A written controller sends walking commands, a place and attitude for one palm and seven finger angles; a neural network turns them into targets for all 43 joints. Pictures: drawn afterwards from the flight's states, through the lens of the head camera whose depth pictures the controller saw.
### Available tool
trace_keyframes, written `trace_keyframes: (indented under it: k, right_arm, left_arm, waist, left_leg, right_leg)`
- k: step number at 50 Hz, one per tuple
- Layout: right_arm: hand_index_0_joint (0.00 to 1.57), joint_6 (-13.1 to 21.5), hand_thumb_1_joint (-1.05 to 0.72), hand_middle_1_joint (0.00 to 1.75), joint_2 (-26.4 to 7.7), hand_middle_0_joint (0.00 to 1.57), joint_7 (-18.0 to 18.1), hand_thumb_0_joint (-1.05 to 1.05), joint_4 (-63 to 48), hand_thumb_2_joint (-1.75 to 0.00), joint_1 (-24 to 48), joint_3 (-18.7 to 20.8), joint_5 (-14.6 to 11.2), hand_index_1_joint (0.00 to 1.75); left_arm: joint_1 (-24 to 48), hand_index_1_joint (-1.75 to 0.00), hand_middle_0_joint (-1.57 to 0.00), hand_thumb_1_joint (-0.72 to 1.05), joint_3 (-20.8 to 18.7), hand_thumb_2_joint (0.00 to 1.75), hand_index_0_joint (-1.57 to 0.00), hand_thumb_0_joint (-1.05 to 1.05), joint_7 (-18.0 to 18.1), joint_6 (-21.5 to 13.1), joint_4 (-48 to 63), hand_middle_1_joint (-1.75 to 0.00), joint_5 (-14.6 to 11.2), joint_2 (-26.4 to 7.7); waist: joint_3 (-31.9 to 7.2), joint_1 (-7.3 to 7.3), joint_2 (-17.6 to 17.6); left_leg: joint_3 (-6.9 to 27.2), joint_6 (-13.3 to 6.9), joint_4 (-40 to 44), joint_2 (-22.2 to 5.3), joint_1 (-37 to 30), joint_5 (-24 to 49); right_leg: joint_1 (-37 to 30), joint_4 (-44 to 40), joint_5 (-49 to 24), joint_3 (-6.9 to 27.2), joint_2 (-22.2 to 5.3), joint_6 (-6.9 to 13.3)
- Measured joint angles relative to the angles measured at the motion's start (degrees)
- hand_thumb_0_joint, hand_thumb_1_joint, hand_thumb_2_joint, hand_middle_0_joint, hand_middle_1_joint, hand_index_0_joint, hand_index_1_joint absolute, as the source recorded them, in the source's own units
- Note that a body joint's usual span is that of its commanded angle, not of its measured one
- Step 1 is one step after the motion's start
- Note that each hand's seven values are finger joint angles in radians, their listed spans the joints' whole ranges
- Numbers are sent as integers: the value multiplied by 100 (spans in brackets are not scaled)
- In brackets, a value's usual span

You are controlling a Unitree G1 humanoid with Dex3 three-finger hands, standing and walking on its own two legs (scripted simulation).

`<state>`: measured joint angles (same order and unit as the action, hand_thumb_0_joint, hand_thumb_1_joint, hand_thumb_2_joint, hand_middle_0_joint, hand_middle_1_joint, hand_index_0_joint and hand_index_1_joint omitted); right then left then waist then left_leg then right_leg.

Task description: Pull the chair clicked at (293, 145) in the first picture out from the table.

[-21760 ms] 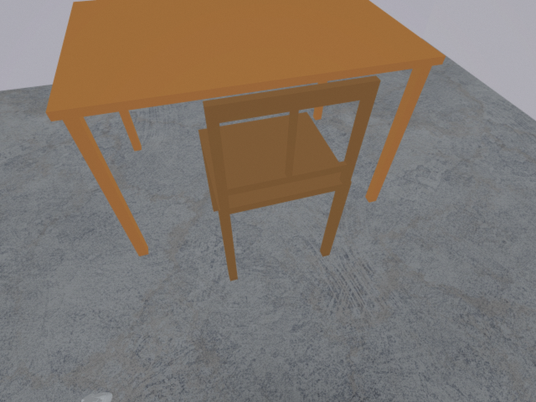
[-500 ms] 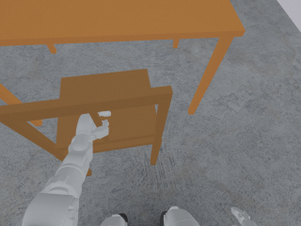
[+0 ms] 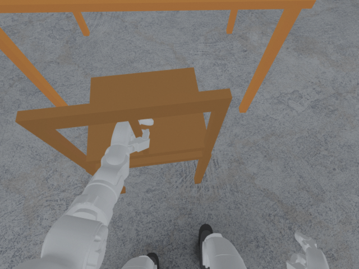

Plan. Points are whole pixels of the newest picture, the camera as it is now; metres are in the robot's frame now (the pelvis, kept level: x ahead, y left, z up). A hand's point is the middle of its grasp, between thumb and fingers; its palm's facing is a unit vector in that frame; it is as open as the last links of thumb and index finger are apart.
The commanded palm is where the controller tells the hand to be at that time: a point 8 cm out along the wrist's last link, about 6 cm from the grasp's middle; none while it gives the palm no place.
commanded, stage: step backward, pulling the chair out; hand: left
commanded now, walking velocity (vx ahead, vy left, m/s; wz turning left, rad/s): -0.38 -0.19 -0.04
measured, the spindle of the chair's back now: (140, 137) +0.43 +0.10 -0.10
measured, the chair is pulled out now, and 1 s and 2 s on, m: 0.25 0.49 0.55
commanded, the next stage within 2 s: stop walking, hand still on the chair in 0.80 s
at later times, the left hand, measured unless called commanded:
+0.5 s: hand (145, 188) +0.28 +0.08 -0.06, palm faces -0.05 -0.98 -0.17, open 5.0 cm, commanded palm +0.27 +0.14 -0.06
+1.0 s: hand (138, 246) +0.16 +0.09 -0.06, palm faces -0.08 -0.98 -0.17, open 5.1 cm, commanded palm +0.15 +0.14 -0.04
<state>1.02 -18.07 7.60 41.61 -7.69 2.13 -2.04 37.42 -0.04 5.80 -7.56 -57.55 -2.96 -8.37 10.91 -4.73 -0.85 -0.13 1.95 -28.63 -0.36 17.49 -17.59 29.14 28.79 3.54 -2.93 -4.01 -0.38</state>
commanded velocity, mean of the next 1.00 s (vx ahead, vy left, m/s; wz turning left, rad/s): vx -0.27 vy -0.03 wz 0.00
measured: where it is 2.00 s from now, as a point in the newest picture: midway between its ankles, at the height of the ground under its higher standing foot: outside the picture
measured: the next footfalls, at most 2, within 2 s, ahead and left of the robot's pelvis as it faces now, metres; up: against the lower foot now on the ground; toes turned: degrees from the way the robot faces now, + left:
right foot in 0.18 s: +0.03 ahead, -0.12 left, +0.00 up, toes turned -2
left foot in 0.58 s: -0.17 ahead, +0.15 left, +0.00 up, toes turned +3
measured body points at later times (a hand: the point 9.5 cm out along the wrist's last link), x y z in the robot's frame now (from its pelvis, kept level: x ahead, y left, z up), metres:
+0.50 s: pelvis -0.11 -0.01 +0.00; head +0.00 -0.04 +0.43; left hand +0.28 +0.13 -0.05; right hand -0.03 -0.30 -0.14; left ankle -0.17 +0.15 -0.70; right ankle -0.01 -0.12 -0.73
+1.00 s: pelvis -0.22 +0.00 +0.01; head -0.11 -0.04 +0.44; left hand +0.16 +0.14 -0.04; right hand -0.14 -0.26 -0.14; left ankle -0.21 +0.15 -0.70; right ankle -0.18 -0.10 -0.73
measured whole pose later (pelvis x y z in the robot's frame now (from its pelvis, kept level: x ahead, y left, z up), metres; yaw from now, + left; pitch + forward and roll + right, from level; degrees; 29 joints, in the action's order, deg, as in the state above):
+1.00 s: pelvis -0.22 +0.00 +0.01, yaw -2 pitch +2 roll +2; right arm 2.8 -14.0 5.9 42.7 -10.5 -0.8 -1.3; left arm 32.9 -3.5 4.3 -8.6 -59.3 -3.3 -7.8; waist 12.5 -5.4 1.8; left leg 1.1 2.4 -43.2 -1.2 22.3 -24.3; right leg 19.4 29.3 11.4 -1.1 -0.3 2.1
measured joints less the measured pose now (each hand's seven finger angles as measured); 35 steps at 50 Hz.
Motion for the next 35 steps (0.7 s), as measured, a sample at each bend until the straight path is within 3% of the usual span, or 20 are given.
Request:
trace_keyframes:
  k: [2, 6, 9, 12, 15, 18, 23, 28, 31, 35]
  right_arm:
    - [20, -24, -91, 30, 149, 20, -63, 0, -175, -90, -51, -17, 97, 30]
    - [20, -62, -91, 30, 499, 20, -246, 0, -270, -90, -315, -67, 251, 30]
    - [20, -35, -91, 30, 729, 20, -347, 0, -96, -90, -547, -187, 249, 30]
    - [21, 10, -91, 30, 799, 20, -372, 0, 193, -90, -516, -270, 187, 30]
    - [21, 96, -92, 30, 696, 21, -307, 0, 388, -90, -354, -226, 74, 30]
    - [21, 194, -92, 30, 474, 21, -236, 0, 478, -90, -225, -198, 61, 30]
    - [21, 233, -91, 30, 94, 20, -110, 0, 405, -90, -105, -125, 11, 30]
    - [20, 158, -91, 30, -162, 20, -16, 0, 175, -90, -115, -82, -20, 30]
    - [20, 33, -91, 30, 16, 20, -6, 0, 37, -90, -155, -40, -6, 30]
    - [20, 5, -91, 30, 318, 20, -132, 0, -121, -90, -501, -58, 198, 30]
  left_arm:
    - [-111, -145, -26, 75, 29, 78, -49, 1, -24, -4, 82, -120, 33, -77]
    - [-461, -145, -26, 75, -102, 78, -50, 1, -97, -75, -1, -119, 26, -79]
    - [-584, -145, -27, 74, -175, 80, -50, 2, -162, -249, -261, -117, 24, -52]
    - [-466, -145, -29, 74, -316, 81, -50, 2, -171, -427, -590, -116, -2, -43]
    - [-274, -145, -30, 73, -462, 81, -50, 3, -193, -468, -754, -114, -87, -49]
    - [-126, -145, -29, 73, -506, 81, -49, 3, -160, -368, -764, -113, -102, -18]
    - [-15, -145, -29, 73, -391, 80, -49, 3, -51, -189, -594, -114, -57, 88]
    - [20, -145, -26, 74, -77, 79, -49, 2, 9, -4, -282, -118, -20, 192]
    - [-112, -145, -22, 76, 162, 80, -49, 1, -20, 7, 1, -118, -25, 132]
    - [-545, -145, -20, 76, 215, 80, -50, 1, -127, -67, 80, -117, -40, 160]
  waist:
    - [10, 5, -108]
    - [-116, -5, 23]
    - [-217, 98, 146]
    - [-141, 146, 446]
    - [-14, 134, 445]
    - [41, 68, 358]
    - [27, -83, 271]
    - [-139, -183, 277]
    - [-91, -97, -63]
    - [-266, 54, 70]
  left_leg:
    - [-86, -27, -14, 11, -14, 78]
    - [-76, -2, -66, -144, -70, 102]
    - [-27, 98, -209, -278, -44, 71]
    - [97, 159, -712, -528, 257, 80]
    - [324, 152, -1967, -226, 797, -866]
    - [381, 195, -2685, 48, 1046, -1132]
    - [296, 202, -2096, 109, 659, -1196]
    - [74, 146, -369, -120, -161, -440]
    - [-143, 3, -72, 33, -291, -66]
    - [-224, -24, -54, -132, -317, -147]
  right_leg:
    - [76, 207, 135, 96, 9, -18]
    - [-83, 1050, 1360, 200, 282, 25]
    - [-650, 691, 1033, 159, 415, 40]
    - [-893, 201, 1059, 35, 675, 280]
    - [-703, 186, 801, 62, 609, 363]
    - [-522, 122, 604, 108, 434, 330]
    - [-253, -50, 255, 89, 180, 227]
    - [105, -180, -113, -25, 71, 68]
    - [202, -22, -186, 162, -64, -51]
    - [25, 1345, 1324, 180, 231, -27]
